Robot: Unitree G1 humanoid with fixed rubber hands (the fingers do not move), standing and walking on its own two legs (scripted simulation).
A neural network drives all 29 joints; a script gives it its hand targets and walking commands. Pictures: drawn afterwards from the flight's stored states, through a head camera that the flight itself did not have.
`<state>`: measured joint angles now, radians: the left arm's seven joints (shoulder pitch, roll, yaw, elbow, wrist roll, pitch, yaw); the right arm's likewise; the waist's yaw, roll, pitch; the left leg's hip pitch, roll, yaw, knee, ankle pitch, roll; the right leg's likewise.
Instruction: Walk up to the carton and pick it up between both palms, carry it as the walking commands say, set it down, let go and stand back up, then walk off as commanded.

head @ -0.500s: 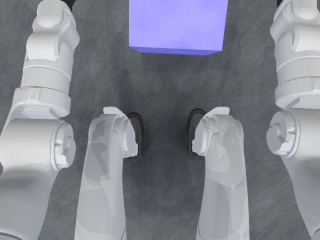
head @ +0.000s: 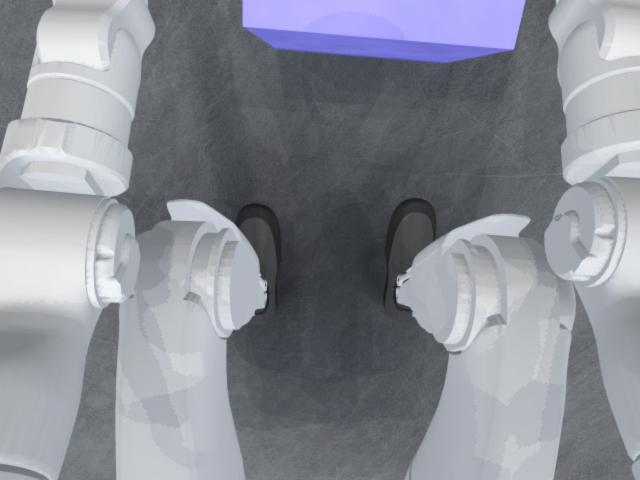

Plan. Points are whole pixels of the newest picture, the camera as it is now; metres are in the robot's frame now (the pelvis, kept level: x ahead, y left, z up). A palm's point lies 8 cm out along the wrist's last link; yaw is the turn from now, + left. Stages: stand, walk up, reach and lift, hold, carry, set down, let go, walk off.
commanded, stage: reach and lift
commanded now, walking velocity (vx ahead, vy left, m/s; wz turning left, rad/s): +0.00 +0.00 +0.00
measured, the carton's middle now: out of the picture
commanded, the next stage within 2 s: none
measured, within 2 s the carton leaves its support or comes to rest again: leaves its support in 1.78 s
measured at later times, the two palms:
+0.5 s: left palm out of the picture +0.55 +0.17 -0.20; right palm out of the picture +0.54 -0.23 -0.22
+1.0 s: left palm out of the picture +0.56 +0.12 -0.20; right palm out of the picture +0.55 -0.21 -0.22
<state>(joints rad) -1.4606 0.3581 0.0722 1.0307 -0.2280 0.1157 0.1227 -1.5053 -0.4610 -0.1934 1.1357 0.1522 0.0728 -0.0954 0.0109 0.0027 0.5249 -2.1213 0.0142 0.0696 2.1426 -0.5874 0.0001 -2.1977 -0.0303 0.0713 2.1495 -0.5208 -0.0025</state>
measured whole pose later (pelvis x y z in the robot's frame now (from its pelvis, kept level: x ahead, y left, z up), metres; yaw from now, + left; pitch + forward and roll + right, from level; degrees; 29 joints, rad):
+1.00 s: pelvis +0.00 +0.00 -0.02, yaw +0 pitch +32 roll +4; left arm -1.57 0.30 0.04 1.12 -0.24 0.09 0.07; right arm -1.58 -0.44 -0.11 1.25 0.22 0.03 -0.05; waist -0.01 0.00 0.52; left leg -2.18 0.01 0.07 2.21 -0.59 0.00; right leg -2.25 -0.03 0.07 2.22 -0.53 0.00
